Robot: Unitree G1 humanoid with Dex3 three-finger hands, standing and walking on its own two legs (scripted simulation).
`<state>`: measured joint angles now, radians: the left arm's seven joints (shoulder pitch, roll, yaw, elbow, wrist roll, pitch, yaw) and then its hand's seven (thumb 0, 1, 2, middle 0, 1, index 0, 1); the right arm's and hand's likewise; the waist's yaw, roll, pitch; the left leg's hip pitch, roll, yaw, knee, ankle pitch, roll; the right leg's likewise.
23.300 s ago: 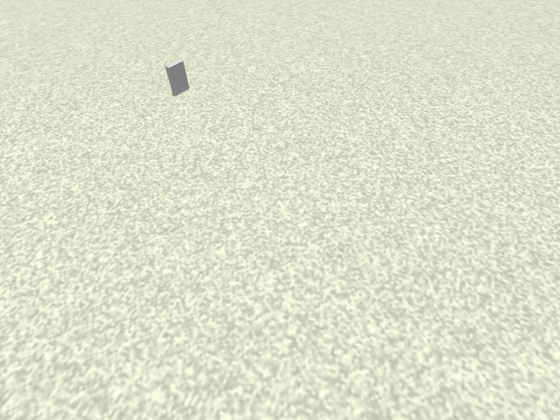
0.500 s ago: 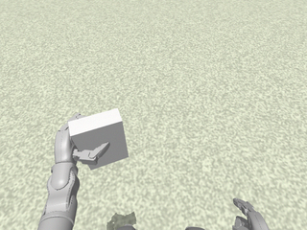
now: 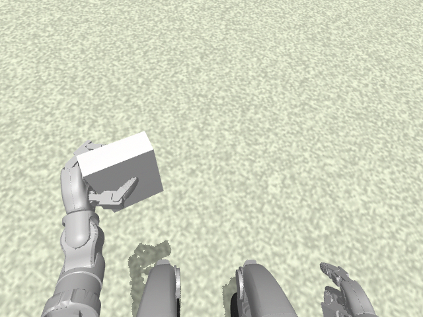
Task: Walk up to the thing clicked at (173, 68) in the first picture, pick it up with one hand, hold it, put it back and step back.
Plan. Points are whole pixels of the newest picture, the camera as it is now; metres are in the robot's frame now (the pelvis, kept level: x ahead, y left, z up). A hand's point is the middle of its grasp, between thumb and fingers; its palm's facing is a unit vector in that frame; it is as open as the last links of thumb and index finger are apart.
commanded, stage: crouch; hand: left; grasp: from the side
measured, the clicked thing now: (127, 176) +0.38 +0.17 -0.04
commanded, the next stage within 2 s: lower in 1.38 s
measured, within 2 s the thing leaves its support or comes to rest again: neither
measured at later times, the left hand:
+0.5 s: hand (126, 205) +0.39 +0.22 -0.25, palm faces +0.27 -0.96 -0.04, open 8.7 cm
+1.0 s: hand (131, 212) +0.41 +0.23 -0.37, palm faces +0.27 -0.96 -0.02, open 8.7 cm
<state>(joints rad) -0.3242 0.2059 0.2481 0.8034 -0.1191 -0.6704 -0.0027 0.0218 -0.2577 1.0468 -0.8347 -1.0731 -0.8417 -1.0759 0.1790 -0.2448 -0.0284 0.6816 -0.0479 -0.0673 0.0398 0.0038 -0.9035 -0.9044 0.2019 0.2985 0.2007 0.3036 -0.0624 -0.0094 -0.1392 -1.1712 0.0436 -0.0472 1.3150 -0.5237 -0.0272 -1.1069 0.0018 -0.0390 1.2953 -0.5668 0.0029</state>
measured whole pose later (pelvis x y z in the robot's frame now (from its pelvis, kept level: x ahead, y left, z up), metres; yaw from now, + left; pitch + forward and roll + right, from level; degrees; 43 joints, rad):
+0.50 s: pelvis -0.05 +0.00 -0.21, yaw -4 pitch +32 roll -4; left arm -0.62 0.37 0.46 1.09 -0.08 -0.80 -0.04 0.02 -0.28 1.07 -0.83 -1.10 -0.84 -1.10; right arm 0.07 -0.24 0.02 0.73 -0.11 -0.02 0.10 0.00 -0.92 -0.91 0.20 0.30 0.20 0.30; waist -0.10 -0.03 -0.15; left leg -1.98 0.05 -0.11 2.06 -0.65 -0.04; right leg -1.91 0.02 -0.06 2.04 -0.70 -0.01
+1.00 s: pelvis -0.06 +0.00 -0.31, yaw -7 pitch +29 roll -6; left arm -0.65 0.48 0.58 1.12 -0.09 -0.79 -0.10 0.02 -0.29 1.08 -0.84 -1.09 -0.84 -1.10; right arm 0.06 -0.27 0.10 0.75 -0.15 0.02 0.09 0.00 -0.93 -0.91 0.20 0.30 0.20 0.30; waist -0.15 -0.05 -0.03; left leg -2.23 0.04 -0.17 2.38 -0.66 -0.04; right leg -2.14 0.04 -0.09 2.34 -0.70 0.01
